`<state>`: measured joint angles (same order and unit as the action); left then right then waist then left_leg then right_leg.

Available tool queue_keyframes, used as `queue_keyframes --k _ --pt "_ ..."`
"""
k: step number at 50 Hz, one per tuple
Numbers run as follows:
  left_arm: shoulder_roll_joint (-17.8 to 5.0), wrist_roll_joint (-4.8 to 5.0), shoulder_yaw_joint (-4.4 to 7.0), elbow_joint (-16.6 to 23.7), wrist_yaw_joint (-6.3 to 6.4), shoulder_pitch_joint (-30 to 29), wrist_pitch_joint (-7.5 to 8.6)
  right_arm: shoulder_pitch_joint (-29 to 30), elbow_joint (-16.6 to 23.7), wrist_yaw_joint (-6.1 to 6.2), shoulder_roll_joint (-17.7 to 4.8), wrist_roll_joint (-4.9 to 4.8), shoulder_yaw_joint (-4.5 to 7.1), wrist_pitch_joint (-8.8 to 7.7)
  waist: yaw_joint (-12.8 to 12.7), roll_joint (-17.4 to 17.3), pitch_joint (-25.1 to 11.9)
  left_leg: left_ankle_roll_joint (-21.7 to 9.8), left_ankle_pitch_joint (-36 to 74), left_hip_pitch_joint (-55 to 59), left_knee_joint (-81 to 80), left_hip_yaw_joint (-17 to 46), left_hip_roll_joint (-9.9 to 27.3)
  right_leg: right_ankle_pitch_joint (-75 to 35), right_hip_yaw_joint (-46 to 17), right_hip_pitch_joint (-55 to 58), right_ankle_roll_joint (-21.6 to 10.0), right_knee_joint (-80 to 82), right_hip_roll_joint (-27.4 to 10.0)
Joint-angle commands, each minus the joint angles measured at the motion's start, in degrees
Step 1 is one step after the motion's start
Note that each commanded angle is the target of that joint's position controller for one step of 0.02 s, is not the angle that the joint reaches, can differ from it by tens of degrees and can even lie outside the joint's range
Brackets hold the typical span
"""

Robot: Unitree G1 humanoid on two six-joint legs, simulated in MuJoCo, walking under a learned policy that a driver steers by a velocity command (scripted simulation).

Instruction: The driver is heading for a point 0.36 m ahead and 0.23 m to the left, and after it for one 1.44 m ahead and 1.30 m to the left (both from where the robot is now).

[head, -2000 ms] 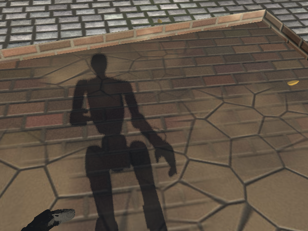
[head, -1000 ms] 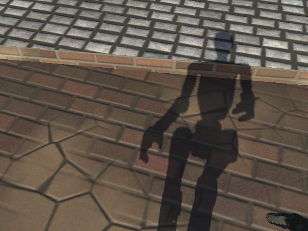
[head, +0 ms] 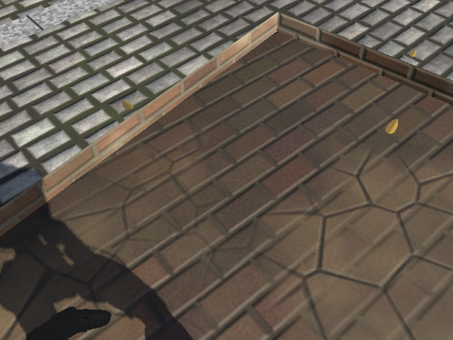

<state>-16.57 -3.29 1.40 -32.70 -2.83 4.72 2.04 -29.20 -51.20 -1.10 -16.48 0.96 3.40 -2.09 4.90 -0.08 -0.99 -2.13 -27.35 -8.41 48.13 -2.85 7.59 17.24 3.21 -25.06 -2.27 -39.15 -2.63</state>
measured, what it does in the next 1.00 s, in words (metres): walks ahead, turning left: left foot, then right foot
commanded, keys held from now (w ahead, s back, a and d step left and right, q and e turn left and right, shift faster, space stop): w+q+shift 1.00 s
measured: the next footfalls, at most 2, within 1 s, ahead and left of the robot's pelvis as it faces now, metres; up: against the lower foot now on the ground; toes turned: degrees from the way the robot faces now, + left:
left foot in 0.42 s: +0.48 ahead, +0.06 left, +0.00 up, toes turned +23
right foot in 0.82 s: +0.95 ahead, +0.12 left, +0.00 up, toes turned +45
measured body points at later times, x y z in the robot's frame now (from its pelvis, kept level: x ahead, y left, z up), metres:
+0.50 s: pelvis +0.39 +0.03 -0.02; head +0.41 +0.03 +0.43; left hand +0.38 +0.29 -0.14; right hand +0.57 -0.21 -0.15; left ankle +0.44 +0.04 -0.72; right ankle +0.24 -0.16 -0.57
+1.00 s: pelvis +0.82 +0.19 +0.02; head +0.85 +0.21 +0.46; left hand +0.64 +0.43 -0.09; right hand +1.15 +0.11 -0.08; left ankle +0.72 +0.21 -0.61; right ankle +0.92 +0.09 -0.72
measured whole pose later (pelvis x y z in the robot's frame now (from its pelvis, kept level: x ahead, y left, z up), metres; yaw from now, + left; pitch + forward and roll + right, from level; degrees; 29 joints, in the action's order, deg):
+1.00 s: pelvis +0.82 +0.19 +0.02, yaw +51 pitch +2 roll -3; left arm -18.4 -2.6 3.1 -44.9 0.5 17.8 4.7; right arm -10.3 -41.6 -2.7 -22.3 1.7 4.0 -1.0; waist -0.8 -3.2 1.7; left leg -6.1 -14.5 -32.3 74.9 0.8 0.4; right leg 14.5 6.7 -12.3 1.3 -25.3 -1.0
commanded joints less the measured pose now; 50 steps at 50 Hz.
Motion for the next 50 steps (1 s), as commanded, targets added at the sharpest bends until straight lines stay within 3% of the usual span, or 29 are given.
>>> queue_keyframes --k 1,3,4,7,11,14,16,18,19,20,21,22,23,24,25,28,30,32,34,37,39,40,41,42,43,44,46,48,50 --pt "-13.2 -0.16 3.99 -4.3 3.39 22.6 0.99 15.5 11.8 -0.35 -5.5 -1.33 1.10 -2.35 -13.4 6.7 -2.4 -5.1 8.2 -42.5 29.7 11.6 -5.8 21.1 -30.5 33.5 -1.0 24.7 -20.6" --pt "-7.2 1.33 2.28 -4.2 2.73 14.0 1.50 9.0 7.4 -1.52 -4.5 -0.22 1.02 -1.11 -6.2 7.2 1.2 -2.6 15.0 -36.0 24.0 7.7 -1.6 8.8 -16.6 24.3 0.8 26.6 -14.0" --pt "-5.1 1.77 1.54 -4.4 2.83 12.8 1.94 6.7 5.8 -2.08 -3.7 0.31 0.92 -0.04 -4.8 8.6 1.8 -1.6 16.7 -33.5 24.3 6.6 -0.7 5.2 -11.9 21.4 1.4 27.9 -12.4" --pt "-3.3 2.02 1.33 -7.7 2.48 15.6 3.83 11.8 6.6 -3.37 -1.8 -0.14 0.65 1.77 -4.6 6.5 6.4 -1.3 22.3 -37.4 26.1 5.5 -0.6 -6.9 -3.1 20.1 2.4 31.4 -11.2" --pt "-1.4 1.64 1.03 -11.6 2.74 19.0 4.79 20.9 9.6 -3.77 -0.9 -0.45 -0.26 1.84 -4.6 5.3 9.6 -3.0 29.0 -40.6 17.9 0.1 -2.8 -26.8 7.6 23.0 2.5 32.8 -8.6" --pt "-2.8 1.56 1.08 -13.8 3.94 19.5 4.34 26.2 12.3 -4.34 -0.7 -0.18 -1.38 1.66 -3.7 2.9 11.0 -5.8 28.7 -36.5 5.1 -5.8 -4.5 -41.9 13.2 26.4 3.5 32.9 -7.9" --pt "-6.2 1.50 1.54 -14.4 5.05 19.5 4.09 26.1 13.0 -4.15 -1.6 -0.58 -1.66 1.91 -2.1 4.2 7.8 -8.1 27.6 -25.9 -1.3 -10.8 -9.1 -69.7 15.0 28.5 4.0 27.7 -8.6" --pt "-10.4 0.99 2.74 -13.9 6.42 16.9 2.88 15.2 10.6 -3.40 -4.9 -0.75 -0.68 2.53 4.6 7.7 0.9 -10.0 22.3 -13.7 -1.9 -10.9 -12.4 -88.4 14.1 31.5 4.0 13.4 -11.3" --pt "-12.1 0.59 3.40 -12.9 6.59 13.6 2.01 4.1 7.5 -2.76 -7.7 -0.71 0.63 2.76 10.0 8.2 -4.1 -11.7 18.4 -2.6 -1.5 -8.9 -13.4 -90.4 12.7 28.8 3.1 0.1 -12.4" --pt "-12.7 0.47 3.74 -11.6 6.08 10.1 1.33 -7.9 3.6 -1.76 -11.1 -0.56 2.54 2.51 14.9 5.7 -7.9 -14.0 14.2 11.3 -6.7 -3.3 -13.2 -79.2 10.6 20.5 1.6 -18.6 -11.5" --pt "-7.6 0.79 2.71 -11.8 4.21 8.6 1.43 -5.7 2.7 -0.39 -12.2 -1.35 3.64 2.28 11.7 -4.4 -3.2 -16.0 11.8 16.2 -11.7 2.9 -10.8 -23.4 10.2 6.4 0.8 -41.4 -0.9" --pt "0.3 0.38 0.34 -6.4 3.36 11.0 2.80 2.3 4.4 -0.01 -15.9 -0.39 4.05 2.91 1.0 -15.3 -1.2 -22.6 14.6 22.6 -14.0 27.4 -2.0 10.5 3.5 -17.5 2.9 -58.7 6.7" --pt "-2.3 0.84 -0.02 -2.1 3.17 8.7 4.52 3.7 6.7 0.08 -17.1 -0.37 4.56 2.86 1.8 -11.0 -7.1 -27.9 1.7 25.6 -28.4 47.0 4.6 8.7 -7.9 -25.6 2.6 -59.4 5.9" --pt "-5.0 0.57 0.06 -2.1 2.94 6.9 5.78 3.7 6.7 0.56 -13.7 0.00 4.09 2.45 0.6 -2.3 -1.8 -25.1 -5.9 20.1 -36.2 49.4 6.2 4.9 -9.7 -26.9 1.9 -53.4 2.5" --pt "-6.1 0.61 0.20 -2.9 2.87 6.5 6.01 5.4 6.2 0.74 -10.5 0.22 3.31 1.89 -2.6 3.9 3.6 -22.3 -3.8 11.2 -37.8 45.4 5.0 1.8 -9.2 -23.9 2.1 -47.1 0.0" --pt "-4.4 -1.49 -0.78 -3.2 2.66 6.6 2.55 9.1 6.8 1.39 -8.7 -0.43 2.06 -1.03 -7.9 6.7 7.8 -19.4 7.2 -7.4 -38.4 32.2 -2.4 2.1 -8.4 -14.6 5.4 -35.5 -4.2" --pt "-3.6 -1.22 -1.45 -0.3 2.04 0.1 1.46 9.1 7.2 1.04 -9.9 -0.82 2.28 -2.47 -6.7 5.8 9.7 -18.5 13.9 -15.1 -40.8 26.1 -6.4 -2.4 -5.0 -10.5 7.0 -23.5 -4.9" --pt "-1.7 0.14 -2.40 2.3 1.28 -6.9 1.55 7.9 6.8 0.75 -9.9 -0.94 2.60 -2.79 -3.9 3.2 10.0 -15.7 23.2 -16.8 -40.1 22.2 -9.6 -13.1 -3.1 -5.6 7.1 -10.0 -3.7" --pt "-0.6 1.34 -2.83 3.4 1.11 -9.8 1.69 5.1 6.0 0.22 -10.6 -1.48 3.12 -2.80 -0.7 0.3 6.8 -12.9 34.6 -11.9 -38.7 21.8 -9.6 -22.4 -1.5 -1.1 5.8 -0.4 -0.8" --pt "-3.2 1.65 -1.95 3.8 1.81 -9.7 2.16 4.7 5.8 0.35 -12.1 -1.53 3.79 -2.79 -0.2 -2.9 3.1 -10.0 47.2 -1.6 -33.2 23.1 -7.7 -23.2 -2.9 3.4 4.0 8.2 1.8" --pt "-8.1 1.92 0.14 1.1 3.02 0.1 2.60 6.4 6.2 0.63 -14.7 -0.89 4.43 -2.93 -5.3 -3.6 -4.7 -7.0 60.5 2.9 -19.8 23.9 -7.5 -15.6 -4.3 15.7 3.1 9.2 4.6" --pt "-10.7 2.15 1.56 -1.6 3.92 11.3 2.75 10.1 6.9 0.45 -16.4 -0.52 4.78 -3.06 -12.6 -3.8 -9.8 -6.1 59.4 -0.8 -7.1 23.5 -8.5 -11.2 -4.2 27.3 2.6 8.8 3.4" --pt "-14.3 1.16 3.29 -4.5 5.21 24.5 2.85 13.1 8.3 0.38 -12.3 -0.11 3.69 -3.75 -18.5 -1.2 -15.9 -5.5 47.7 -9.6 9.5 20.9 -10.9 0.8 -9.8 41.3 1.6 6.3 -3.6" --pt "-16.9 -1.44 3.83 -6.3 5.88 30.3 3.03 13.6 11.0 0.76 -0.9 -0.50 0.64 -4.04 -16.8 14.5 -17.8 -5.7 -3.5 -25.9 27.9 15.7 -15.8 15.9 -28.9 51.4 1.1 11.1 -19.2" --pt "-18.6 -1.55 4.64 -5.1 4.93 21.4 2.95 5.7 13.7 0.80 -2.2 -2.95 -0.31 -3.47 -8.2 26.2 -23.1 -5.7 -0.4 -35.0 35.9 12.1 -15.1 25.8 -58.2 50.4 -4.7 24.5 -26.1" --pt "-10.7 -0.77 3.65 -2.9 4.36 12.6 2.63 10.3 11.0 1.06 -6.9 -1.02 0.20 -2.04 -8.3 12.1 -13.4 -5.9 7.8 -36.3 35.3 10.4 -9.5 35.0 -48.8 40.5 -4.9 26.2 -21.4" --pt "-5.5 -0.27 2.34 -5.1 3.71 10.3 2.48 15.4 11.1 -0.65 -7.6 0.28 0.64 -0.64 -7.2 1.8 -4.1 -4.3 12.8 -33.2 30.0 8.2 -5.7 12.7 -29.0 27.5 -3.3 25.3 -16.3" --pt "-3.4 0.52 1.60 -9.6 3.42 14.4 3.38 18.3 13.3 -2.18 -4.2 1.23 -0.38 0.71 -6.1 4.2 0.5 -3.6 13.4 -33.2 28.2 8.0 -2.8 -0.2 -17.5 22.0 -1.9 26.4 -13.9" --pt "-2.6 1.61 1.50 -12.0 2.42 16.1 4.48 21.4 15.6 -2.83 -2.4 1.20 -1.31 1.66 -5.3 4.7 2.0 -3.6 15.4 -35.9 27.6 6.8 -1.5 -10.8 -9.7 21.2 -0.9 27.6 -13.5"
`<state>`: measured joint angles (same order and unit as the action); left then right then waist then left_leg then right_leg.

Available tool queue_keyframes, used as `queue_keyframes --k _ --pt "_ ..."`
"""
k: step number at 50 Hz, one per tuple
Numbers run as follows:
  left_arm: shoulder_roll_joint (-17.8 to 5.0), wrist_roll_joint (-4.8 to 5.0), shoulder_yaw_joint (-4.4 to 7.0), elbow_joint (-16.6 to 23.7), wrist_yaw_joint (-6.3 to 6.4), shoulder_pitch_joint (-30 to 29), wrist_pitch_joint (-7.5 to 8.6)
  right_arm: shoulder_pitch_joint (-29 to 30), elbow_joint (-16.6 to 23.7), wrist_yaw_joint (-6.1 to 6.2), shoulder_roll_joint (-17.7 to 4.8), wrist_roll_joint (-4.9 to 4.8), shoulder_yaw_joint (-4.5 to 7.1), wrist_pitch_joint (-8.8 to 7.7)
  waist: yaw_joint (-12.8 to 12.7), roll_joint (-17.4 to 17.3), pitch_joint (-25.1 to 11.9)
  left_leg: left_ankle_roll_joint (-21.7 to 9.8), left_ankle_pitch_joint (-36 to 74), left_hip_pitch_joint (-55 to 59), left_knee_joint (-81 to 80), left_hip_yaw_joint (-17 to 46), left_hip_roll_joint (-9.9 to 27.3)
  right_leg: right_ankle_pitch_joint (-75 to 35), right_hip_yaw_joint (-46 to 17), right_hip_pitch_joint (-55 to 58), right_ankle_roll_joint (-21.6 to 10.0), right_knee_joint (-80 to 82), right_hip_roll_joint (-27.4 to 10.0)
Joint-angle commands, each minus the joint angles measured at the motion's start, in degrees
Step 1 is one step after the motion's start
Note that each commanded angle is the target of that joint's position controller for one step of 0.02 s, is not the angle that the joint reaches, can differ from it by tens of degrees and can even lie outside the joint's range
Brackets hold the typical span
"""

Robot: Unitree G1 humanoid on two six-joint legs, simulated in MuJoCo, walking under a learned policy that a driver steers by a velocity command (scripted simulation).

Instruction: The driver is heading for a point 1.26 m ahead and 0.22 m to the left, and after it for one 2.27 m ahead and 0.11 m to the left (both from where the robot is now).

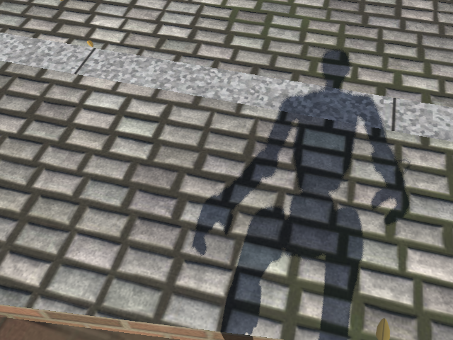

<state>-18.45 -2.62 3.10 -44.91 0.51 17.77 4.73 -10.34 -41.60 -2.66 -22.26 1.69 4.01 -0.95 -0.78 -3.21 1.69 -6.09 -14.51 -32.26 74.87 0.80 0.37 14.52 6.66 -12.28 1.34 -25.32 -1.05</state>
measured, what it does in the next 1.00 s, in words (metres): climbs, turning left: left foot, then right foot 0.11 m higher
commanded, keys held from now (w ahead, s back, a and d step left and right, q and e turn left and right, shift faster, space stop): w+q+shift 0.22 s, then w+shift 0.68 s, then w+e+shift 0.10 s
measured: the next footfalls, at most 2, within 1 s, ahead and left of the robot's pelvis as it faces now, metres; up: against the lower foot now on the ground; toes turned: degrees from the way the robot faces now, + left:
left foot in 0.26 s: +0.34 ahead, +0.07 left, +0.00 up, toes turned +21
right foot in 0.62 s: +0.79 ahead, +0.05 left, +0.11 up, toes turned +22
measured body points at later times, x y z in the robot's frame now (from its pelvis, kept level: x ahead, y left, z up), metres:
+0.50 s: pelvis +0.45 +0.05 +0.00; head +0.48 +0.05 +0.45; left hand +0.60 +0.32 -0.05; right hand +0.49 -0.22 -0.14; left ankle +0.30 +0.06 -0.74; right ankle +0.61 -0.02 -0.50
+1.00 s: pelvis +0.94 +0.19 +0.10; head +0.98 +0.20 +0.54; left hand +0.74 +0.38 -0.03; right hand +1.27 +0.16 +0.05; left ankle +1.09 +0.36 -0.60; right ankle +0.75 +0.03 -0.62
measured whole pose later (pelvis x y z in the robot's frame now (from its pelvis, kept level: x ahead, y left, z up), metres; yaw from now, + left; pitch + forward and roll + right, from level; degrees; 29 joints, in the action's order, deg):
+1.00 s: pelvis +0.94 +0.19 +0.10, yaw +22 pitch +4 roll +0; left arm -12.7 -0.2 2.0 -54.5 0.3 32.4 6.7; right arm 4.7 -32.8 -2.6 -10.8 1.4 -2.5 -4.4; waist -6.6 -0.5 1.1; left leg -6.3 1.4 -40.4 32.9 -4.0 -0.8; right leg 20.8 -0.5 12.9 -4.4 -6.2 3.4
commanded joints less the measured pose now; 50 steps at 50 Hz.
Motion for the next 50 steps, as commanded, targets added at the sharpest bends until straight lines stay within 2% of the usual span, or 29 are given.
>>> queue_keyframes --k 1,6,8,10,12,13,14,15,16,18,20,22,24,26,27,29,30,31,32,33,34,35,36,38,41,44,46,48,50 --pt "-0.7 1.03 -0.23 -0.1 -1.16 2.9 2.15 4.4 7.2 -1.52 3.5 0.44 -2.22 0.66 0.7 7.9 -0.1 0.5 4.9 -12.1 -0.7 2.3 5.7 -12.6 -9.3 7.3 -4.2 14.6 -14.3" --pt "-4.5 0.60 0.31 -1.1 -0.86 1.5 3.35 15.2 11.5 -2.84 2.7 0.09 -3.39 0.51 1.3 5.2 5.5 -0.7 15.0 -5.8 -23.1 -6.3 3.1 -31.4 6.1 4.6 -2.0 19.2 -10.1" --pt "-6.5 0.41 0.54 -2.0 -0.15 4.6 2.89 14.0 10.8 -2.28 3.1 0.26 -3.63 0.91 2.2 7.1 3.0 -3.1 11.2 0.3 -25.2 -11.4 -0.8 -58.2 9.6 9.9 -0.7 12.9 -10.2" --pt "-9.5 -0.06 1.16 -1.1 1.25 3.0 1.64 5.4 8.7 -0.87 1.4 0.28 -2.75 1.35 8.2 10.6 -3.1 -6.0 4.9 6.6 -22.6 -12.5 -3.3 -85.1 9.2 15.8 -0.2 -0.6 -14.2" --pt "-9.4 0.37 0.92 1.3 0.98 2.1 -0.53 -8.5 4.2 -0.03 -3.4 1.14 -0.23 0.64 13.5 5.7 -9.6 -8.5 4.6 30.8 -31.6 -11.1 -7.5 -86.7 6.5 5.1 -1.9 -26.6 -14.3" --pt "-10.6 2.19 1.45 2.4 -0.44 -1.4 -1.26 -16.2 0.5 0.82 -4.2 0.84 1.43 -0.45 16.7 -0.7 -10.3 -11.1 15.8 46.7 -50.1 -5.9 -4.8 -47.0 7.6 -8.3 -1.3 -51.0 -6.9" --pt "-3.6 0.59 -0.03 4.5 -0.91 -1.8 -0.44 -11.8 -0.2 1.69 -9.2 0.27 2.56 -0.14 8.6 -8.2 -5.2 -10.9 30.9 55.4 -41.8 9.5 4.6 9.5 3.6 -32.3 -1.3 -70.5 -0.3" --pt "-2.4 1.54 -1.10 9.4 -0.33 1.7 0.53 -14.2 1.8 1.90 -12.1 1.28 3.12 0.28 6.0 -2.0 -18.0 -19.2 45.9 65.3 -42.2 25.3 16.4 9.6 -5.6 -40.2 -1.3 -77.4 -2.7" --pt "-2.8 1.74 -1.65 11.3 -0.12 -5.0 1.28 -18.2 0.5 2.78 -11.4 1.26 3.59 0.52 9.0 2.2 -16.3 -20.0 23.7 59.9 -53.2 32.4 18.3 6.0 -6.9 -44.9 -0.8 -78.8 -2.4" --pt "-0.1 0.20 -2.47 11.4 -0.05 -8.3 0.66 -16.0 -2.1 3.52 -5.0 0.96 1.65 -0.66 4.2 6.8 -2.1 -15.0 5.5 42.2 -58.4 27.0 14.3 10.6 -5.2 -51.6 -1.9 -84.4 -4.6" --pt "6.1 0.53 -4.48 14.9 -0.20 -13.2 -2.00 -16.5 -5.0 3.45 -0.1 0.25 -0.57 -2.93 0.6 1.9 3.5 -13.3 4.3 27.9 -61.5 22.2 15.0 18.4 -6.0 -59.9 -3.6 -101.0 -4.5" --pt "9.2 0.94 -6.42 21.5 0.71 -22.2 -3.46 -12.5 -7.0 2.17 0.9 0.14 -1.44 -5.16 -3.4 1.4 9.3 -8.3 -7.3 10.3 -69.4 14.6 12.1 21.4 -7.2 -60.2 -5.5 -92.6 -6.0" --pt "5.1 1.93 -6.04 21.7 0.39 -22.3 -3.42 -9.0 -6.7 2.89 1.1 -1.15 -2.15 -6.15 -5.0 4.0 11.5 -7.6 3.7 0.8 -78.6 6.8 7.4 14.6 -2.6 -47.3 -4.5 -71.9 -6.3" --pt "6.4 1.80 -6.31 18.1 -0.19 -10.1 -3.43 -3.4 -6.0 2.84 -0.5 -2.86 -1.74 -6.95 -10.1 6.4 1.4 -7.2 28.9 -8.0 -78.5 -2.6 3.2 -4.0 -0.9 -11.1 -5.6 -52.9 -4.2" --pt "4.3 1.22 -4.87 15.0 -0.14 -5.0 -3.53 -7.7 -6.1 2.39 -5.7 -4.81 -0.22 -7.67 -9.4 7.9 -8.7 -8.3 53.5 -0.6 -71.6 -1.6 4.0 -6.3 1.3 2.6 -5.6 -48.7 0.8" --pt "-1.2 1.57 -1.46 10.9 -0.02 10.3 -3.96 -6.9 -6.5 1.94 -13.6 -3.29 2.68 -7.70 -16.8 -3.9 -19.7 -6.9 83.7 20.7 -48.1 0.2 8.5 5.0 1.4 8.7 -5.3 -40.7 4.9" --pt "-3.9 1.79 -0.14 8.7 0.09 17.4 -3.98 -2.3 -5.9 1.66 -12.1 -2.31 3.37 -7.03 -22.0 -4.0 -19.7 -4.4 84.7 22.7 -29.1 1.2 7.8 8.0 -0.3 12.0 -6.4 -31.3 6.0" --pt "-9.5 1.92 1.93 5.0 0.12 23.6 -3.48 3.5 -4.8 1.38 -5.9 -0.46 2.81 -7.32 -23.8 4.0 -14.5 -2.1 45.2 17.3 2.1 3.8 -1.6 13.6 -10.8 11.6 -9.1 -19.0 3.5" --pt "-11.4 0.90 1.74 1.8 -0.02 18.1 -2.89 -5.3 0.6 0.63 12.8 -0.05 -1.85 -8.19 -9.7 27.8 -14.2 -1.3 -3.6 -5.6 27.7 14.3 -15.4 17.6 -48.0 13.5 -10.0 -1.7 -9.8" --pt "-7.5 0.49 1.60 4.5 -0.67 6.9 -2.78 -14.8 2.9 0.52 12.5 0.46 -2.53 -8.26 -0.2 21.2 -15.6 -2.7 0.9 -13.1 32.4 18.6 -11.0 32.4 -66.6 12.5 -10.5 11.3 -15.2" --pt "-0.6 0.72 0.25 3.6 -1.13 0.3 -2.22 -13.8 2.9 0.59 10.1 0.53 -2.29 -7.31 3.8 10.9 -7.2 -2.1 3.9 -14.1 33.8 11.0 -6.3 36.5 -63.5 3.9 -12.2 12.1 -16.0" --pt "3.1 0.76 -0.46 0.8 -1.55 0.0 -1.49 -9.2 4.8 1.16 11.1 1.45 -3.02 -6.07 5.0 3.2 0.2 -1.7 1.1 -17.0 33.8 7.8 -3.4 32.3 -53.5 -4.1 -12.9 9.9 -14.4" --pt "4.5 0.11 -0.51 -2.4 -1.65 2.6 -0.58 -4.1 6.9 1.62 13.8 2.34 -4.12 -4.59 4.1 0.7 2.4 -2.2 -1.4 -19.4 36.5 7.9 -2.2 26.5 -42.8 -9.4 -11.9 6.5 -12.3" --pt "5.9 0.18 -1.18 -6.0 -1.35 6.0 0.77 -2.0 8.4 1.44 11.8 0.08 -4.12 -1.78 4.7 1.2 5.6 -2.6 -4.7 -20.0 26.6 8.6 -1.0 19.5 -26.7 -15.4 -10.1 8.4 -8.3" --pt "2.1 1.98 -0.57 -6.3 -1.22 5.4 2.73 6.7 12.0 0.86 6.9 -0.22 -3.97 -2.01 4.2 3.6 7.5 0.1 4.6 -12.5 -2.0 2.0 0.8 -0.2 -12.9 -16.7 -9.2 17.7 -2.1" --pt "-0.1 3.74 0.02 -6.2 -0.73 9.6 3.45 12.4 12.4 -0.32 8.0 -0.81 -4.97 -3.11 0.3 4.2 3.7 1.2 18.2 -2.6 -26.8 -6.4 1.9 -19.9 -7.9 -5.7 -9.3 24.1 -0.5" --pt "-2.7 3.52 0.70 -6.8 -0.53 13.3 3.39 16.9 12.1 -0.63 9.5 -1.02 -5.45 -3.34 -2.8 3.6 1.3 0.8 22.6 0.2 -37.2 -8.1 -0.6 -34.2 -7.7 7.0 -9.1 25.5 -2.7" --pt "-5.0 2.77 1.11 -7.0 -0.04 14.5 2.99 16.1 11.7 -0.18 7.6 -0.36 -4.87 -4.03 -1.6 8.9 -0.6 0.0 19.2 3.0 -42.7 -8.2 -3.4 -59.5 -8.7 17.7 -9.0 18.2 -6.1" --pt "-7.5 1.51 1.75 -6.9 0.82 13.5 1.88 6.2 8.8 1.50 2.7 -0.07 -2.83 -4.25 4.4 11.7 -7.9 -1.3 13.1 14.8 -45.0 -5.1 -5.7 -69.9 -10.7 21.8 -8.6 3.0 -8.1"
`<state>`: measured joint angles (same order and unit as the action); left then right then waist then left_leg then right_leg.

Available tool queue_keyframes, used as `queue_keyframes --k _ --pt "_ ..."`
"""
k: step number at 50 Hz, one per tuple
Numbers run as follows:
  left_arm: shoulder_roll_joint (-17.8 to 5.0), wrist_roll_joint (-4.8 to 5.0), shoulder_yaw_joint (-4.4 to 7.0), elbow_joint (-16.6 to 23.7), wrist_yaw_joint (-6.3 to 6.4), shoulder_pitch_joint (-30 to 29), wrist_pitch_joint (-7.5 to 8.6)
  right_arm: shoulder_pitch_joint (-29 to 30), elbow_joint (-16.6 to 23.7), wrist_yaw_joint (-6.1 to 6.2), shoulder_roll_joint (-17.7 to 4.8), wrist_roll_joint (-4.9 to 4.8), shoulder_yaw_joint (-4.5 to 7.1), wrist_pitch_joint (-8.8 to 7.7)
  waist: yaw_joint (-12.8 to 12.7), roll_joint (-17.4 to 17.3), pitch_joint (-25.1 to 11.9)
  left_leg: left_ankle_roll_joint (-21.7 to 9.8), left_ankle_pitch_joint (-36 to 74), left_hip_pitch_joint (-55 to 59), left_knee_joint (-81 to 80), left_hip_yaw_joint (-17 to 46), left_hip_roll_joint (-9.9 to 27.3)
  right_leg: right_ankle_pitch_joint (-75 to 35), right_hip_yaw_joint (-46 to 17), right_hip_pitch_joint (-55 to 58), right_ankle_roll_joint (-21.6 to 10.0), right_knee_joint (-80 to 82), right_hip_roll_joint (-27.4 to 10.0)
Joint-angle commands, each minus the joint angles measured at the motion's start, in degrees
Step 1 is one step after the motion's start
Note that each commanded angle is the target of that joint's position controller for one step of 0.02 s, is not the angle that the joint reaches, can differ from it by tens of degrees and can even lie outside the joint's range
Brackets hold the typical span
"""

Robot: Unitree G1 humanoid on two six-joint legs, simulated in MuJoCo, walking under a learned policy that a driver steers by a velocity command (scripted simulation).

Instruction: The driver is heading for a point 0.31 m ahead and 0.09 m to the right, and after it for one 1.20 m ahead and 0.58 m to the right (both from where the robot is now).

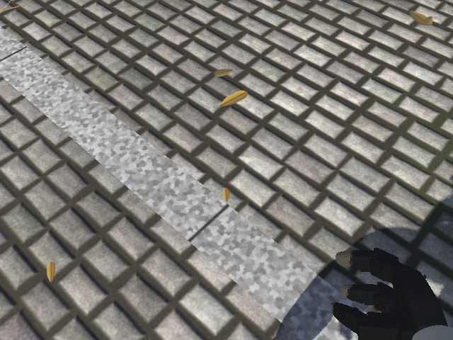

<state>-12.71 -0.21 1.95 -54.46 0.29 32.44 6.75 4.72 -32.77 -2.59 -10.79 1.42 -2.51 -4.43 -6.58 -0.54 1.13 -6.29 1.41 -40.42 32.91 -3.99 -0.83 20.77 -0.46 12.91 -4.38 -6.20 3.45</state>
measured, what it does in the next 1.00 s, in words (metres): walks ahead, turning right: left foot, then right foot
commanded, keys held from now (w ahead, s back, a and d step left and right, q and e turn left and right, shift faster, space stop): w+e+shift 0.08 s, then e+shift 0.92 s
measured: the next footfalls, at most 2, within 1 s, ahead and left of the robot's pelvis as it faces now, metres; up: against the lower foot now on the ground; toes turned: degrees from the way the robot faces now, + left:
left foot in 0.04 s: +0.25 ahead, +0.08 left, +0.00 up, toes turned -1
right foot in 0.44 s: +0.57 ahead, -0.12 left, +0.00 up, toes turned -16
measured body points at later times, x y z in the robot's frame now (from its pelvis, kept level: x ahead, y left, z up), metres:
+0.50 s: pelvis +0.42 -0.03 -0.02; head +0.47 -0.04 +0.42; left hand +0.67 +0.17 -0.12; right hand +0.46 -0.33 -0.13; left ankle +0.29 +0.13 -0.60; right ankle +0.53 -0.11 -0.73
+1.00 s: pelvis +0.58 +0.01 +0.01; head +0.61 -0.02 +0.46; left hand +0.92 +0.08 -0.07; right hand +0.49 -0.31 -0.07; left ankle +0.72 +0.04 -0.72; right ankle +0.48 -0.07 -0.63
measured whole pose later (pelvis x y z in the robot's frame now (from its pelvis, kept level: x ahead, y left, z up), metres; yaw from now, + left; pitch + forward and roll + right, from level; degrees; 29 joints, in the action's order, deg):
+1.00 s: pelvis +0.58 +0.01 +0.01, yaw -51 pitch +2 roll +1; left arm -21.3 1.4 5.8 -32.5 1.2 11.4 -3.6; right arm -5.1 -37.5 3.2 -14.2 1.2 3.5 0.6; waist -0.3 2.2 2.6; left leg 0.2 -8.4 -19.5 26.2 1.3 -0.9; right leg 22.3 -6.2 -35.3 4.0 -71.1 3.5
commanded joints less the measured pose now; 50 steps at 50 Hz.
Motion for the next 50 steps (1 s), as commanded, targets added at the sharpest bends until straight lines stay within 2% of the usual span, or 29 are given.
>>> queue_keyframes --k 1,2,3,4,5,7,10,11,14,17,20,21,22,23,24,25,26,27,30,32,35,40,41,42,43,44,45,47,50 --pt "-14.5 -1.30 3.32 3.3 1.34 -3.6 -0.74 -20.1 -3.6 2.44 -10.9 -0.02 4.84 -0.85 15.9 8.5 -12.4 -1.7 -2.4 34.2 -5.5 0.9 -3.3 -73.5 -3.3 -6.1 -2.6 -29.3 -12.3" --pt "-13.3 -1.53 3.35 4.8 1.25 -6.9 -0.90 -30.7 -6.8 3.63 -13.5 0.73 6.07 -0.75 20.2 7.3 -17.1 -2.2 -8.5 49.3 -2.2 5.2 2.7 -59.2 -3.7 -17.7 -2.8 -44.2 -10.3" --pt "-4.0 -1.06 1.53 7.4 0.44 -3.9 -0.73 -33.3 -7.5 4.26 -17.3 3.17 7.10 -0.88 15.4 -7.0 -22.1 -3.1 -21.8 63.1 0.0 23.6 18.2 -11.3 -2.3 -36.4 -3.0 -64.4 -3.4" --pt "-4.6 2.67 1.19 9.1 0.19 1.4 -0.71 -29.8 -6.7 3.31 -17.0 3.40 7.38 -0.88 11.5 -17.1 -28.6 -9.2 -28.4 68.3 -11.1 49.9 26.2 4.6 -5.8 -49.3 -2.5 -77.7 0.6" --pt "-7.6 1.64 1.69 8.6 0.94 -5.6 -1.18 -24.0 -5.9 2.86 -11.0 2.52 6.69 -1.01 11.4 -5.2 -18.1 -8.1 -25.0 59.0 -14.4 41.4 23.1 -3.2 -5.6 -52.7 -2.6 -76.2 -3.9" --pt "-7.0 0.25 1.79 9.5 0.49 -12.2 -2.39 -21.8 -8.1 2.66 -6.8 2.10 5.60 -2.37 8.9 4.0 -4.7 -6.1 8.5 43.1 -14.4 24.8 20.0 -4.3 -4.6 -51.1 -0.8 -72.4 -6.0" --pt "-4.2 -1.43 1.83 10.8 -0.87 -11.5 -5.58 -24.6 -11.6 2.93 -5.0 -0.29 4.78 -3.49 5.0 -1.9 -1.9 -1.6 31.7 37.1 -14.7 8.9 16.3 -1.8 -2.4 -50.2 1.1 -66.0 -7.1" --pt "-4.1 4.45 2.39 13.0 -0.61 -14.4 -5.22 -16.7 -9.7 2.87 -4.2 -1.93 5.25 -3.47 4.0 -6.2 -0.9 -0.4 28.4 37.0 -15.9 6.1 14.4 -3.6 -4.4 -53.0 1.6 -65.7 -9.3" --pt "-4.1 2.63 1.33 16.7 -1.48 -20.4 -3.84 -9.3 -7.9 4.77 -8.9 -1.90 6.16 -2.54 2.8 -3.9 3.3 1.4 25.6 24.4 -20.1 -5.1 9.2 -14.8 3.0 -46.3 3.7 -45.5 -7.1" --pt "-4.6 0.94 1.72 15.8 -3.52 -19.0 -2.94 -14.5 -8.8 7.29 -14.2 -2.03 7.40 -1.83 4.2 -3.5 -3.2 4.8 34.5 26.9 -10.4 -9.1 6.7 -30.5 10.0 -32.8 4.3 -31.5 0.4" --pt "-13.4 1.24 5.49 14.7 -3.88 -7.1 -4.18 -11.6 -6.4 7.20 -16.1 -3.78 8.30 -0.94 -3.1 -7.0 -10.3 7.3 40.3 27.6 8.7 -6.8 9.0 -28.5 7.2 -16.7 -1.1 -28.9 2.9" --pt "-15.7 1.32 6.72 13.3 -2.98 -0.8 -4.72 -9.9 -5.7 6.23 -14.1 -3.95 7.81 -0.75 -6.8 -0.9 -10.8 8.4 19.4 22.4 24.7 -6.5 6.3 -34.5 2.9 -8.6 -3.9 -24.1 0.8" --pt "-16.4 1.14 6.68 13.7 -1.24 -2.8 -5.37 -10.0 -5.4 4.34 -7.5 -1.37 6.28 -0.72 -4.4 15.6 -6.0 10.2 -35.5 10.1 46.9 -6.5 -4.0 -55.6 -5.7 -3.9 -7.6 -23.0 -4.2" --pt "-19.5 -3.21 5.34 19.2 -1.46 -10.9 -3.81 -23.5 -3.7 3.33 -5.6 -0.95 5.06 -1.15 5.8 18.4 -16.6 12.6 -43.6 -1.0 63.8 6.4 -7.6 -76.9 -34.9 3.9 -21.4 -26.0 -19.2" --pt "-19.6 -3.13 5.82 22.8 -2.11 -13.6 -3.85 -23.3 -2.7 2.87 -11.8 -0.79 5.48 -1.41 2.9 10.5 -27.6 12.4 -39.8 0.8 66.8 15.2 -5.6 -71.9 -41.2 6.5 -25.7 -22.3 -22.7" --pt "-18.7 -2.08 5.98 24.7 -2.01 -20.2 -4.07 -19.8 -0.6 2.78 -14.2 -2.60 5.89 -0.97 5.9 5.4 -23.8 10.8 -33.4 -4.6 61.7 16.5 -4.2 -41.1 -45.0 0.5 -25.3 -16.8 -21.8" --pt "-14.8 0.57 5.10 25.9 -1.68 -23.0 -4.23 -15.4 -0.9 3.77 -15.3 -1.50 6.41 0.10 6.3 -3.9 -18.4 10.2 -29.5 -3.4 55.0 15.6 -1.3 -26.1 -42.5 -8.2 -20.8 -14.4 -17.7" --pt "-13.4 1.62 4.44 25.9 -1.23 -23.7 -4.53 -13.2 -0.6 4.35 -14.3 -0.78 6.43 1.12 7.4 -5.7 -12.6 10.2 -28.3 -1.2 50.5 15.1 -1.4 -24.4 -39.5 -17.1 -18.3 -12.8 -14.8" --pt "-13.5 1.51 4.94 25.3 0.22 -24.1 -5.76 -11.1 -0.3 4.50 -10.6 -0.21 6.00 2.30 9.0 -3.3 -6.4 11.1 -27.3 7.5 30.0 12.8 -1.3 -36.5 -26.6 -30.8 -12.7 -14.4 -6.3" --pt "-14.5 1.46 5.56 24.6 1.72 -22.5 -7.08 -8.6 -0.2 4.56 -7.8 -0.71 5.40 1.89 7.8 -1.2 -10.1 12.2 -21.8 11.4 20.0 11.5 -3.6 -44.7 -24.6 -30.5 -10.6 -16.6 -4.2" --pt "-14.9 1.93 6.03 25.2 2.77 -22.8 -9.00 -7.3 -0.8 4.37 -8.1 -1.70 5.66 2.43 7.0 4.2 -13.9 12.4 -14.5 14.3 12.3 12.8 -4.8 -36.6 -26.2 -28.2 -7.3 -18.1 -3.7" --pt "-12.4 1.81 5.80 26.5 2.23 -24.3 -9.73 -6.4 -1.5 3.89 -10.0 -1.82 7.26 2.05 6.8 10.5 -9.1 10.2 -9.9 22.8 -5.1 14.2 -4.2 -16.1 -32.3 -30.8 -3.2 -20.5 -1.3" --pt "-11.2 1.97 5.44 26.8 1.97 -24.5 -9.75 -8.6 -2.5 3.74 -10.6 -1.78 7.79 1.78 7.7 8.9 -8.9 8.5 -3.9 28.8 -11.8 14.2 -1.3 -7.5 -30.9 -33.9 -1.6 -24.7 1.1" --pt "-7.3 1.53 4.27 26.3 1.69 -20.2 -9.80 -9.4 -2.2 4.00 -12.9 -0.87 8.33 2.09 5.7 0.3 -11.8 3.1 -1.3 38.5 -12.6 23.0 10.5 12.5 -24.5 -41.1 0.9 -36.8 5.5" --pt "-7.9 1.53 4.25 27.4 1.40 -18.1 -9.43 -8.0 -0.7 4.26 -15.2 1.24 8.53 3.00 3.3 -10.6 -11.4 -4.7 5.0 38.6 -14.1 34.7 20.9 18.8 -14.5 -48.9 3.5 -49.7 10.4" --pt "-13.5 1.30 5.47 28.0 0.63 -18.3 -8.53 -7.8 -0.5 4.42 -13.9 1.80 8.82 2.90 2.9 -15.8 -11.2 -10.0 1.0 35.1 -16.5 41.7 25.8 14.9 -11.7 -52.7 6.4 -60.4 4.1" --pt "-16.6 1.87 6.25 26.1 0.53 -18.1 -8.67 -4.9 0.7 4.89 -10.4 1.01 8.04 3.09 3.5 -11.5 -8.6 -8.7 -5.0 32.9 -15.7 34.1 21.8 9.8 -10.2 -52.7 7.8 -64.6 0.7" --pt "-15.0 1.38 6.01 24.1 1.07 -16.9 -9.90 -3.0 1.4 5.87 -9.3 -0.46 7.46 4.17 3.6 -5.3 -5.4 -4.0 -8.0 28.7 -14.6 22.4 14.2 2.8 -7.0 -52.2 8.9 -70.9 -0.6" --pt "-10.9 1.74 4.24 26.0 0.96 -20.6 -9.90 -7.0 -0.5 6.56 -11.0 -0.04 7.79 4.69 6.1 -4.9 -4.1 -4.7 -1.1 30.0 -15.7 14.7 12.8 -1.1 -1.8 -53.5 9.6 -66.4 -3.8"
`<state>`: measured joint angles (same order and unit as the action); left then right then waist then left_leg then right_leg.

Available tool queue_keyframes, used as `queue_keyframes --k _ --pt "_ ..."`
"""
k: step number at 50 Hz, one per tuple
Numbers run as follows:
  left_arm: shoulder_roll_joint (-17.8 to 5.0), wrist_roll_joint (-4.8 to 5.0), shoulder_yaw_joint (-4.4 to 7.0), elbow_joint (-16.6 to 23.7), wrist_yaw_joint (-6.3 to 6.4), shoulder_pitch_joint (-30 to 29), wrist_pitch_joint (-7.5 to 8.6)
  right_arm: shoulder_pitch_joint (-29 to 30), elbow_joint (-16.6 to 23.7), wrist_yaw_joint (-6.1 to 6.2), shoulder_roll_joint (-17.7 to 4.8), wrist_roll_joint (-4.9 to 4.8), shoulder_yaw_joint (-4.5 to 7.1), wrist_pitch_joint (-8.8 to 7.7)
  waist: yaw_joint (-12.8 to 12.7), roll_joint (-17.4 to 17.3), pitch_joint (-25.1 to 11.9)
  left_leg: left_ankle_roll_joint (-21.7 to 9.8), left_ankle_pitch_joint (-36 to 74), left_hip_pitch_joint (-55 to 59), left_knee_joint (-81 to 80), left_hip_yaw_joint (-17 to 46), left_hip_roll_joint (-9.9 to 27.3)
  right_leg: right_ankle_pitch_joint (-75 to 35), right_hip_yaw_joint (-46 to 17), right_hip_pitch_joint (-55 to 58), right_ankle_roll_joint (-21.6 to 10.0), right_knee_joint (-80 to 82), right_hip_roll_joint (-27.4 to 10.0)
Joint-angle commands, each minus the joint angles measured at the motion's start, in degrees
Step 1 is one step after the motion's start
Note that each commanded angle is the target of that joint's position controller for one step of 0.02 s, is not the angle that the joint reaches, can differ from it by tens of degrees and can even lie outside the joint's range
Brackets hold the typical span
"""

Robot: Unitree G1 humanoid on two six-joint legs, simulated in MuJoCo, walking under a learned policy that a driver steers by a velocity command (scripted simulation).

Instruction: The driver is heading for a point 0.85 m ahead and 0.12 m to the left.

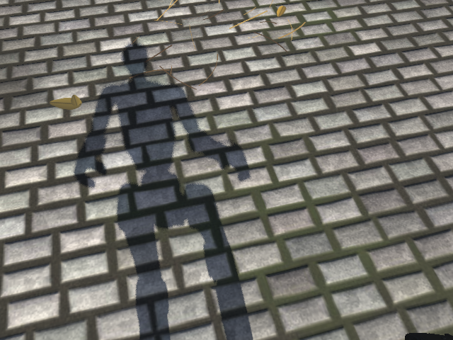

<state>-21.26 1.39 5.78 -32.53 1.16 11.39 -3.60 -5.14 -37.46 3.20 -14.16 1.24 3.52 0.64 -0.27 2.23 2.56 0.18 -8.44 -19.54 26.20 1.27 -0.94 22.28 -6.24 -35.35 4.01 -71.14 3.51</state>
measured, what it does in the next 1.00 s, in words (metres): steps on the spot, turning left: right foot, then left foot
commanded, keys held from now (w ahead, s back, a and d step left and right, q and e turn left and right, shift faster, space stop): e+shift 0.12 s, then q+shift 0.84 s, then e+shift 0.04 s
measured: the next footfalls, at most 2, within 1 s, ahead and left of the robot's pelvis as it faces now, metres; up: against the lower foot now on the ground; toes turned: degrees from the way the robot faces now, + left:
right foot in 0.24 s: +0.02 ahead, -0.15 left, +0.00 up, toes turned -11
left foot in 0.70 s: +0.02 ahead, +0.11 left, +0.00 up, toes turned +13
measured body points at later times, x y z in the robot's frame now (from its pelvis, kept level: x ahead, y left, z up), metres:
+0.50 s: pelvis +0.00 -0.04 +0.00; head +0.02 -0.05 +0.45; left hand +0.21 +0.19 -0.08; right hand +0.05 -0.34 -0.12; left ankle -0.01 +0.10 -0.65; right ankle -0.02 -0.14 -0.74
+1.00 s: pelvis +0.00 +0.02 +0.01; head +0.04 +0.06 +0.45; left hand +0.08 +0.35 -0.09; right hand +0.27 -0.19 -0.06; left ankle -0.01 +0.10 -0.74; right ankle +0.11 -0.13 -0.68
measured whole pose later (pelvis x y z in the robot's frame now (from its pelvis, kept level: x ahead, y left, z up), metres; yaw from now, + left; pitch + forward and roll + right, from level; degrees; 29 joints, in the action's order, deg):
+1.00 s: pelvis +0.00 +0.02 +0.01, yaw +23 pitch +4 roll -3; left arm -17.3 -0.4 5.3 -39.0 1.7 3.0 0.4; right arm -10.4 -33.0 2.4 -18.7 -1.1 5.0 2.7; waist 0.2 0.8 2.1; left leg -3.6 -12.1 -18.9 27.9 8.9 -4.9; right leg 16.8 -6.7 -33.2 4.9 -51.8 1.9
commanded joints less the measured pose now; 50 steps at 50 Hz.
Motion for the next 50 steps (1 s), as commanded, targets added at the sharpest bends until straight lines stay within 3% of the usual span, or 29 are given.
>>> queue_keyframes --k 1,6,9,11,12,13,14,15,16,17,18,21,23,27,30,33,34,35,36,37,38,39,40,41,43,45,48,50 --pt "-1.8 0.31 0.09 4.7 0.13 -1.0 0.57 1.2 3.6 0.79 -8.2 0.34 2.02 -0.24 0.9 -8.9 -6.3 -11.9 9.7 11.6 -9.1 8.4 13.7 -2.8 4.4 -5.8 1.5 1.1 -5.0" --pt "-0.9 -0.07 -0.43 5.4 -0.71 -2.6 0.68 0.5 2.2 -0.11 -11.5 -0.29 3.59 -0.03 1.7 -11.9 -9.1 -12.3 9.5 12.5 -9.3 2.5 17.2 -2.0 6.4 2.8 0.7 15.0 -8.6" --pt "-0.1 -0.81 -0.77 4.4 -1.08 -1.2 0.74 -1.6 0.6 -1.34 -12.0 -1.61 3.53 -0.13 1.5 -12.2 -9.6 -12.8 11.7 9.7 -7.1 2.0 16.7 1.0 8.2 12.6 -1.7 26.9 -5.0" --pt "1.1 -1.31 -0.80 1.2 -1.32 4.8 0.80 -1.2 -0.6 -1.99 -10.6 -3.25 2.63 -0.22 -1.7 -11.3 -9.8 -10.7 13.3 6.9 -2.1 1.2 15.6 -7.6 9.1 22.9 -4.8 44.0 -2.6" --pt "0.5 -1.57 -0.87 0.1 -1.26 6.4 0.88 -4.2 -2.3 -2.61 -7.4 -3.52 1.44 -0.62 -1.7 -8.3 -9.9 -6.6 7.8 0.9 1.2 -0.8 13.3 -14.1 6.6 31.8 -6.4 50.2 -3.6" --pt "-2.6 -1.87 -0.74 0.3 -0.62 7.2 0.90 -6.1 -1.5 -3.86 -2.0 -0.56 -0.72 -1.27 0.5 5.4 -12.4 -0.4 -13.6 -8.6 12.0 -5.4 7.7 -28.7 -9.0 41.3 -9.4 50.9 -17.1" --pt "-3.5 -4.20 -1.03 0.8 -0.42 2.2 1.32 -5.1 -0.3 -3.88 -2.3 -0.51 -0.56 -1.48 1.1 14.5 -12.2 2.4 -26.7 -12.0 16.0 -3.7 5.7 -29.5 -13.1 31.1 -18.6 51.1 -26.9" --pt "-0.9 -5.12 -1.41 1.6 -0.63 0.4 2.38 -2.0 -0.6 -3.30 -7.6 -1.55 0.73 -0.99 -1.9 9.6 -9.9 3.1 -24.8 -8.4 22.2 -0.4 6.4 -24.0 -9.7 25.7 -19.4 52.7 -23.9" --pt "-2.8 -4.90 -0.70 0.7 -0.47 -1.4 3.05 -2.1 -0.7 -2.91 -9.9 -2.69 1.94 -0.37 -1.1 10.3 -6.8 3.1 -22.9 -11.4 28.7 -1.1 4.4 -22.7 -6.3 24.6 -18.2 52.7 -21.7" --pt "-4.3 -4.08 -0.04 0.5 -0.05 -2.5 3.39 -3.9 -2.3 -2.15 -10.9 -2.92 2.74 0.41 -1.1 9.4 -5.8 3.4 -21.8 -14.2 34.6 -0.4 3.8 -22.2 -4.3 25.1 -17.1 52.8 -20.8" --pt "-3.4 -3.24 -0.26 0.3 0.46 -4.0 3.64 -5.5 -2.8 -1.56 -11.6 -2.69 3.33 1.20 -0.6 9.5 -4.5 4.0 -20.2 -15.9 39.3 1.0 3.5 -25.6 -2.6 24.5 -16.5 52.8 -21.1" --pt "0.9 -3.01 -1.52 0.3 1.83 -6.0 3.61 -7.7 -2.5 -0.84 -9.5 -3.14 3.46 2.33 0.7 6.5 -4.4 5.7 -15.1 -18.5 45.5 0.7 3.5 -27.4 2.8 26.3 -15.8 52.8 -21.0" --pt "1.5 -2.91 -1.46 -0.3 2.45 -5.7 3.36 -5.8 -0.6 -1.07 -7.5 -2.77 2.81 2.68 -0.1 5.3 -4.4 6.5 -12.1 -19.8 39.9 -0.3 5.0 -25.1 4.6 29.0 -15.5 52.7 -21.3" --pt "-1.3 -2.64 0.05 -1.5 2.44 -5.1 2.94 -3.8 3.3 -3.23 -4.7 -2.29 1.42 2.75 -1.4 5.5 -6.2 5.4 -13.5 -14.0 27.8 -3.1 6.7 -27.7 7.4 30.4 -16.5 51.4 -23.6" --pt "-3.2 -1.67 1.11 -2.2 1.40 -5.6 3.18 -5.0 4.9 -4.33 -6.2 -2.39 1.95 3.18 -0.7 6.2 -6.7 2.9 -14.4 -9.0 21.8 -5.8 5.9 -31.6 9.2 29.6 -15.9 49.6 -25.3" --pt "-3.7 -0.15 1.71 -3.0 0.46 -7.1 3.51 -7.1 5.5 -4.79 -6.6 -2.65 2.73 4.12 1.4 5.6 -6.9 -0.3 -10.3 -2.6 12.0 -8.2 4.3 -30.7 12.4 28.6 -12.1 44.4 -25.5" --pt "-2.9 0.23 1.73 -4.0 0.17 -6.0 3.44 -9.3 5.0 -4.40 -7.2 -2.68 3.32 4.16 2.5 3.8 -7.2 -2.0 -5.2 2.8 6.3 -8.4 2.6 -27.4 14.9 26.0 -9.2 39.7 -23.7" --pt "-1.1 -0.31 1.53 -5.3 -0.31 -3.0 3.45 -13.3 4.0 -3.37 -11.2 -2.44 4.96 3.82 3.4 -4.6 -8.1 -5.2 9.9 11.7 0.3 -2.4 3.2 -19.7 18.8 19.4 -5.0 28.4 -18.6" --pt "2.5 -3.16 0.34 -1.5 -0.34 -6.1 3.77 -15.8 5.1 -2.23 -20.4 -1.94 7.17 3.23 3.0 -24.2 -7.4 -14.3 38.5 23.9 -0.6 21.8 17.8 13.0 21.1 -3.1 1.4 7.5 -9.0" --pt "1.5 -3.24 0.20 0.8 0.09 -12.0 4.17 -16.1 6.6 -3.12 -19.8 0.31 6.44 1.24 6.2 -19.7 -14.8 -23.8 33.3 23.1 -4.2 33.2 23.6 20.2 6.4 -8.8 2.0 -3.0 -3.8" --pt "-0.6 -1.87 0.72 0.8 0.28 -14.1 4.25 -14.3 6.4 -3.59 -17.7 0.06 5.77 -0.15 6.1 -12.4 -13.4 -22.2 25.8 22.9 -5.7 28.3 21.6 16.2 2.7 -10.6 0.8 -5.2 -4.8" --pt "-0.3 -1.45 0.69 0.6 0.68 -13.9 4.51 -11.5 6.1 -3.10 -16.2 -1.20 5.36 -0.74 4.0 -9.6 -10.2 -18.8 20.4 20.8 -5.6 24.6 18.4 10.6 1.5 -11.4 -0.6 -3.1 -5.3" --pt "-1.0 -2.01 0.95 -0.4 1.24 -12.7 4.58 -7.9 6.8 -2.50 -14.3 -2.51 4.74 -0.50 2.0 -6.4 -8.6 -16.0 17.9 18.7 -5.3 22.0 16.1 5.6 0.7 -11.3 -1.0 0.0 -6.2" --pt "-1.9 -2.39 1.37 -0.7 1.51 -11.3 4.54 -4.4 7.6 -1.87 -13.1 -3.07 4.15 0.04 0.1 -6.5 -8.1 -14.4 17.7 15.2 -5.5 19.8 14.3 2.0 0.4 -8.4 -1.0 2.6 -6.1" --pt "-0.8 -2.42 1.12 -1.9 1.06 -9.1 4.63 -3.1 8.6 -1.10 -12.8 -2.33 3.93 0.62 -0.9 -7.1 -9.6 -13.6 19.4 12.9 -5.2 18.4 11.9 -2.5 1.0 -4.4 -0.4 5.2 -3.8" --pt "0.5 -2.04 0.58 -2.6 0.89 -8.7 4.70 -4.2 8.6 -0.71 -13.6 -2.33 4.21 0.81 -0.5 -6.5 -10.0 -13.1 17.2 12.6 -4.8 18.8 10.4 -4.4 0.7 -3.0 0.4 11.7 -2.1" --pt "0.9 -1.76 0.17 -2.7 0.73 -9.8 4.76 -4.1 8.8 -0.38 -14.5 -2.57 4.63 1.27 0.1 -8.4 -9.3 -12.4 9.8 10.9 -4.4 21.8 8.9 -5.9 -0.5 -0.8 1.2 20.1 -0.4" --pt "0.2 -1.62 0.04 -4.4 0.33 -7.6 4.49 -2.7 9.1 -0.45 -13.2 -1.89 3.86 1.45 0.5 -10.1 -10.4 -11.7 8.7 10.3 -3.1 19.9 9.5 -7.3 0.8 2.4 1.3 22.6 -2.0"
